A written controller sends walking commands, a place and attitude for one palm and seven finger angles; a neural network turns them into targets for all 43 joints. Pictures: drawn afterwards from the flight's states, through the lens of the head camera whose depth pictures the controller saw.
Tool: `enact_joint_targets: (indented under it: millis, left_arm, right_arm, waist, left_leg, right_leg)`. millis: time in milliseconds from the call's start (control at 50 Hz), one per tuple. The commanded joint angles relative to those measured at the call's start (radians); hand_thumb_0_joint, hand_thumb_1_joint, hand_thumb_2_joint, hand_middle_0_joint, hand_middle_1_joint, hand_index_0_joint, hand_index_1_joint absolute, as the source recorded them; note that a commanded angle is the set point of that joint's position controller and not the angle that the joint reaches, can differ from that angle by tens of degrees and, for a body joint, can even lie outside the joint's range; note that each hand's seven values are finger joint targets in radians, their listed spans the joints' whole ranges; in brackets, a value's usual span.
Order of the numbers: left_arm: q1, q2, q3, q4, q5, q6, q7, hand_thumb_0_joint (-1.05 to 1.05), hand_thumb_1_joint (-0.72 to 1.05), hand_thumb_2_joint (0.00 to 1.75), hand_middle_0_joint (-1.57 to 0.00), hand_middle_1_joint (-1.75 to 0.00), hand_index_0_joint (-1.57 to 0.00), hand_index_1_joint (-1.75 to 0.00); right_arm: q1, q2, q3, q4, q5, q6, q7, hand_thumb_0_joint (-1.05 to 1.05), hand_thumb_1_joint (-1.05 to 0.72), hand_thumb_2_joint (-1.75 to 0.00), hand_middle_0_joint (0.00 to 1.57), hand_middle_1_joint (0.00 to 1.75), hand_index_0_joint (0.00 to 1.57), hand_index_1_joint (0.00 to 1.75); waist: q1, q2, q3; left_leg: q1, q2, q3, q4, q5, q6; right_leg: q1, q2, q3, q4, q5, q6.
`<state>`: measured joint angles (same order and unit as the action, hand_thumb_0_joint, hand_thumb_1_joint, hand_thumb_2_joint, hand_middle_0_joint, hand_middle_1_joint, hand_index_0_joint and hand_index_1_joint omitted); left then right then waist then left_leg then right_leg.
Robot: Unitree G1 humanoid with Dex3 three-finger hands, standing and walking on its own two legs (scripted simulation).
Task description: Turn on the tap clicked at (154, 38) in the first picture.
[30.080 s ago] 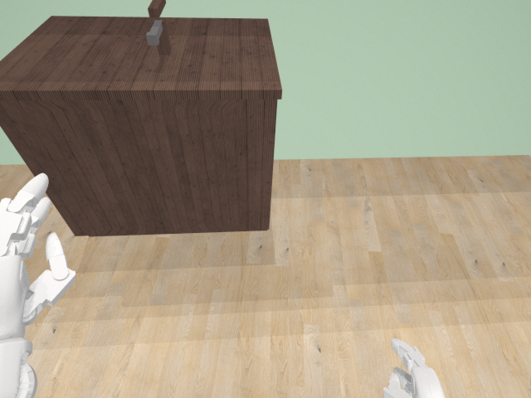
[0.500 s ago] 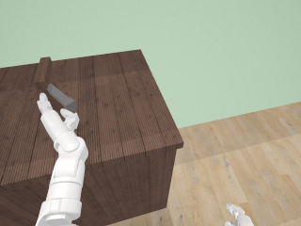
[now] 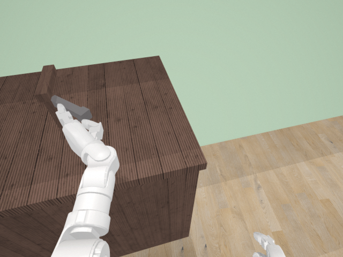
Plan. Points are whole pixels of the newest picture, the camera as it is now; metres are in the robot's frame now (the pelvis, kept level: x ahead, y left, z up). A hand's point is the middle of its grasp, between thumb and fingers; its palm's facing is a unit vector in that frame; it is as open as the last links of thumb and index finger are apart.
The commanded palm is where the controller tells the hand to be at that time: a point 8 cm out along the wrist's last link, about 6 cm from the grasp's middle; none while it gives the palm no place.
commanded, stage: push the lever round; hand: left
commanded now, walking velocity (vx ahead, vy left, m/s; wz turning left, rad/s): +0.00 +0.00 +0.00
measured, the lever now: (83, 114) +0.42 +0.26 +0.12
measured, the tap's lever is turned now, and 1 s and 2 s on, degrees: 45 70 63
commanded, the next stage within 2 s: lift the hand up off the lever in 0.84 s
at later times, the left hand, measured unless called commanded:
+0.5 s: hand (108, 117) +0.42 +0.19 +0.11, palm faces +0.81 -0.58 -0.11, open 7.9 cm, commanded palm +0.37 +0.21 +0.11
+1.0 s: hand (114, 109) +0.45 +0.19 +0.11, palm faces +0.80 -0.58 -0.12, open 8.3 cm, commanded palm +0.39 +0.21 +0.11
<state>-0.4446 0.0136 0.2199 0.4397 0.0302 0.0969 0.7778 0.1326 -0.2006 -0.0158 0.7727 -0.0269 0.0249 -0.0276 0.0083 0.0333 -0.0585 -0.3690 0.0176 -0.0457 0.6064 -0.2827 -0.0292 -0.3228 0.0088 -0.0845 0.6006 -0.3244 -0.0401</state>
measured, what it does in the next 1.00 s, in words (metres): stands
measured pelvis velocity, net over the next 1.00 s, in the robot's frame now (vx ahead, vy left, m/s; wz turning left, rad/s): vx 0.01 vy -0.01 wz -0.01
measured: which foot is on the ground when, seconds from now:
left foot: down 0.00-1.00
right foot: down 0.00-1.00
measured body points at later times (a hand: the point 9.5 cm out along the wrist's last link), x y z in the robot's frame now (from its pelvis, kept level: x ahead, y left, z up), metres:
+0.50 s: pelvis +0.01 -0.01 +0.00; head +0.02 -0.03 +0.45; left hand +0.37 +0.22 +0.12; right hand +0.14 -0.25 -0.13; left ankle +0.02 +0.14 -0.73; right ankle -0.01 -0.09 -0.73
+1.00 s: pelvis +0.01 -0.01 +0.00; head +0.03 -0.02 +0.44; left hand +0.40 +0.21 +0.12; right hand +0.10 -0.26 -0.14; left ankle +0.02 +0.14 -0.73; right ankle -0.01 -0.09 -0.73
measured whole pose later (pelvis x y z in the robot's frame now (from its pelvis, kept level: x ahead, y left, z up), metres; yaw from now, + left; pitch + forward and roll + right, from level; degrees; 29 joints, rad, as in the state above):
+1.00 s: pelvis +0.01 -0.01 +0.00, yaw +0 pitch +7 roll +0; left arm -0.72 0.04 0.35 0.75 0.10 0.06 0.90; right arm 0.22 -0.22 -0.04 0.80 -0.06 0.04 0.03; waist -0.04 0.03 -0.10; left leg -0.47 0.02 -0.04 0.64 -0.30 -0.04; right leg -0.43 0.01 -0.08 0.65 -0.35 -0.05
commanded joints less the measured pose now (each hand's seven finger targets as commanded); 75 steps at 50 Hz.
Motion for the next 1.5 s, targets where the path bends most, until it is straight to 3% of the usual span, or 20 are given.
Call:
enact_joint_targets:
  millis: [0,80,100,160,300,380,400,440,500,540,600,640,700,780,1000,1160,1200,1240,1420,1480]
  left_arm:
    - [-0.441,0.166,0.028,-0.174,0.05,-0.065,0.034,0.0,0.9,0.9,-0.15,-0.15,-0.15,-0.15]
    - [-0.479,0.106,-0.017,-0.167,0.053,-0.062,0.053,0.0,0.9,0.9,-0.15,-0.15,-0.15,-0.15]
    - [-0.444,0.15,0.037,-0.151,0.056,-0.056,0.061,0.0,0.9,0.9,-0.15,-0.15,-0.15,-0.15]
    - [-0.49,0.08,-0.024,-0.141,0.057,-0.05,0.071,0.0,0.9,0.9,-0.15,-0.15,-0.15,-0.15]
    - [-0.483,0.133,0.044,-0.102,0.064,-0.024,0.096,0.0,0.9,0.9,-0.15,-0.15,-0.15,-0.15]
    - [-0.555,0.1,0.01,-0.081,0.067,-0.032,0.1,0.0,0.9,0.9,-0.15,-0.15,-0.15,-0.15]
    - [-0.551,0.152,0.058,-0.056,0.073,-0.032,0.104,0.0,0.9,0.9,-0.15,-0.15,-0.15,-0.15]
    - [-0.578,0.109,0.018,-0.049,0.075,-0.039,0.101,0.0,0.9,0.9,-0.15,-0.15,-0.15,-0.15]
    - [-0.581,0.192,0.095,0.001,0.077,-0.043,0.107,0.0,0.9,0.9,-0.15,-0.15,-0.15,-0.15]
    - [-0.616,0.145,0.053,-0.004,0.076,-0.053,0.106,0.0,0.9,0.9,-0.15,-0.15,-0.15,-0.15]
    - [-0.578,0.214,0.127,0.03,0.08,-0.056,0.111,0.0,0.9,0.9,-0.15,-0.15,-0.15,-0.15]
    - [-0.608,0.177,0.094,0.032,0.077,-0.059,0.104,0.0,0.9,0.9,-0.15,-0.15,-0.15,-0.15]
    - [-0.633,0.227,0.137,0.077,0.085,-0.062,0.111,0.0,0.9,0.9,-0.15,-0.15,-0.15,-0.15]
    - [-0.675,0.174,0.092,0.092,0.091,-0.072,0.113,0.0,0.9,0.9,-0.15,-0.15,-0.15,-0.15]
    - [-0.669,0.211,0.143,0.107,0.096,-0.083,0.125,0.0,0.9,0.9,-0.15,-0.15,-0.15,-0.15]
    - [-0.619,0.161,0.09,-0.027,0.084,-0.061,0.112,0.0,0.9,0.9,-0.15,-0.15,-0.15,-0.15]
    - [-0.591,0.206,0.131,-0.042,0.081,-0.054,0.112,0.0,0.9,0.9,-0.15,-0.15,-0.15,-0.15]
    - [-0.616,0.16,0.079,-0.079,0.083,-0.048,0.108,0.0,0.9,0.9,-0.15,-0.15,-0.15,-0.15]
    - [-0.691,0.143,0.037,-0.105,0.092,-0.021,0.109,0.0,0.9,0.9,-0.15,-0.15,-0.15,-0.15]
    - [-0.666,0.13,0.03,-0.115,0.088,-0.012,0.11,0.0,0.9,0.9,-0.15,-0.15,-0.15,-0.15]
  right_arm:
    - [-0.098,-0.117,-0.044,-0.121,-0.014,-0.036,-0.002,0.0,-0.9,-0.9,0.2,0.3,0.2,0.3]
    - [-0.089,-0.113,-0.045,-0.132,-0.019,-0.033,0.013,0.0,-0.9,-0.9,0.2,0.3,0.2,0.3]
    - [-0.084,-0.117,-0.052,-0.121,-0.021,-0.028,0.013,0.0,-0.9,-0.9,0.2,0.3,0.2,0.3]
    - [-0.077,-0.113,-0.05,-0.127,-0.022,-0.028,0.025,0.0,-0.9,-0.9,0.2,0.3,0.2,0.3]
    - [-0.064,-0.121,-0.057,-0.112,-0.025,-0.018,0.032,0.0,-0.9,-0.9,0.2,0.3,0.2,0.3]
    - [-0.064,-0.116,-0.054,-0.112,-0.025,-0.026,0.033,0.0,-0.9,-0.9,0.2,0.3,0.2,0.3]
    - [-0.05,-0.123,-0.056,-0.097,-0.026,-0.022,0.029,0.0,-0.9,-0.9,0.2,0.3,0.2,0.3]
    - [-0.052,-0.117,-0.053,-0.106,-0.025,-0.025,0.033,0.0,-0.9,-0.9,0.2,0.3,0.2,0.3]
    - [-0.042,-0.126,-0.056,-0.091,-0.025,-0.022,0.027,0.0,-0.9,-0.9,0.2,0.3,0.2,0.3]
    - [-0.039,-0.118,-0.053,-0.1,-0.027,-0.024,0.031,0.0,-0.9,-0.9,0.2,0.3,0.2,0.3]
    - [-0.017,-0.128,-0.058,-0.093,-0.033,-0.018,0.028,0.0,-0.9,-0.9,0.2,0.3,0.2,0.3]
    - [-0.017,-0.123,-0.054,-0.105,-0.028,-0.015,0.031,0.0,-0.9,-0.9,0.2,0.3,0.2,0.3]
    - [-0.005,-0.133,-0.058,-0.089,-0.03,-0.013,0.028,0.0,-0.9,-0.9,0.2,0.3,0.2,0.3]
    - [0.009,-0.129,-0.058,-0.094,-0.034,-0.017,0.039,0.0,-0.9,-0.9,0.2,0.3,0.2,0.3]
    - [0.044,-0.136,-0.071,-0.086,-0.045,-0.015,0.05,0.0,-0.9,-0.9,0.2,0.3,0.2,0.3]
    - [0.035,-0.128,-0.07,-0.11,-0.04,-0.021,0.061,0.0,-0.9,-0.9,0.2,0.3,0.2,0.3]
    - [0.026,-0.131,-0.074,-0.107,-0.039,-0.021,0.057,0.0,-0.9,-0.9,0.2,0.3,0.2,0.3]
    - [0.011,-0.124,-0.068,-0.112,-0.037,-0.026,0.058,0.0,-0.9,-0.9,0.2,0.3,0.2,0.3]
    - [-0.034,-0.115,-0.059,-0.094,-0.036,-0.042,0.047,0.0,-0.9,-0.9,0.2,0.3,0.2,0.3]
    - [-0.034,-0.113,-0.06,-0.101,-0.039,-0.046,0.046,0.0,-0.9,-0.9,0.2,0.3,0.2,0.3]
  waist:
    - [-0.002,-0.043,-0.255]
    - [-0.018,-0.058,-0.292]
    - [-0.001,-0.049,-0.298]
    - [-0.022,-0.077,-0.298]
    - [-0.01,-0.091,-0.303]
    - [-0.03,-0.089,-0.299]
    - [-0.021,-0.094,-0.291]
    - [-0.033,-0.087,-0.288]
    - [-0.025,-0.087,-0.286]
    - [-0.036,-0.078,-0.298]
    - [-0.021,-0.096,-0.321]
    - [-0.035,-0.106,-0.317]
    - [-0.038,-0.107,-0.291]
    - [-0.053,-0.084,-0.314]
    - [-0.042,-0.079,-0.357]
    - [-0.028,-0.063,-0.371]
    - [-0.018,-0.081,-0.36]
    - [-0.027,-0.063,-0.345]
    - [-0.035,-0.029,-0.314]
    - [-0.025,-0.038,-0.351]
  left_leg:
    - [0.082,-0.025,0.035,-0.052,0.161,0.035]
    - [0.09,-0.025,0.045,-0.024,0.24,0.036]
    - [0.087,-0.024,0.041,-0.026,0.246,0.032]
    - [0.083,-0.023,0.045,-0.012,0.273,0.033]
    - [0.058,-0.027,0.046,-0.011,0.27,0.035]
    - [0.05,-0.03,0.053,-0.008,0.232,0.042]
    - [0.045,-0.029,0.046,-0.016,0.222,0.04]
    - [0.045,-0.029,0.052,-0.012,0.221,0.042]
    - [0.023,-0.031,0.048,-0.018,0.176,0.044]
    - [0.03,-0.031,0.054,-0.014,0.18,0.045]
    - [0.014,-0.033,0.054,-0.011,0.215,0.045]
    - [0.01,-0.03,0.057,-0.011,0.217,0.045]
    - [-0.001,-0.031,0.054,-0.015,0.186,0.049]
    - [0.017,-0.029,0.059,-0.004,0.206,0.048]
    - [0.018,-0.027,0.057,-0.001,0.247,0.045]
    - [0.063,-0.022,0.066,-0.007,0.329,0.041]
    - [0.058,-0.021,0.062,-0.015,0.319,0.041]
    - [0.073,-0.021,0.066,-0.018,0.315,0.042]
    - [0.1,-0.02,0.056,-0.039,0.249,0.037]
    - [0.114,-0.023,0.061,-0.032,0.296,0.035]
  right_leg:
    - [0.07,-0.02,0.03,-0.116,0.162,0.013]
    - [0.079,-0.028,0.025,-0.088,0.275,0.016]
    - [0.085,-0.022,0.025,-0.086,0.272,0.012]
    - [0.073,-0.026,0.016,-0.07,0.317,0.017]
    - [0.088,-0.028,0.019,-0.073,0.338,0.022]
    - [0.071,-0.034,0.026,-0.084,0.309,0.03]
    - [0.069,-0.027,0.024,-0.088,0.281,0.025]
    - [0.063,-0.032,0.024,-0.085,0.287,0.027]
    - [0.061,-0.03,0.036,-0.101,0.231,0.03]
    - [0.058,-0.034,0.034,-0.096,0.246,0.032]
    - [0.089,-0.034,0.036,-0.081,0.324,0.035]
    - [0.085,-0.041,0.035,-0.076,0.336,0.04]
    - [0.062,-0.033,0.037,-0.09,0.277,0.037]
    - [0.045,-0.031,0.031,-0.077,0.293,0.035]
    - [0.055,-0.015,0.019,-0.055,0.313,0.027]
    - [0.099,-0.013,0.012,-0.048,0.403,0.023]
    - [0.116,-0.012,0.012,-0.057,0.393,0.023]
    - [0.103,-0.013,0.012,-0.063,0.38,0.022]
    - [0.066,-0.011,0.012,-0.091,0.26,0.016]
    - [0.097,-0.012,0.012,-0.078,0.33,0.016]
